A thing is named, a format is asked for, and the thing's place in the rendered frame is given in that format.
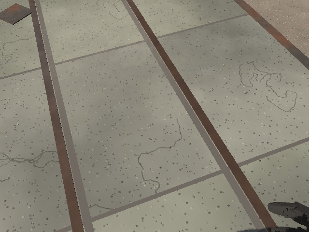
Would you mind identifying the robot right hand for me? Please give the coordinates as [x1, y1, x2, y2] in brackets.
[267, 201, 309, 232]

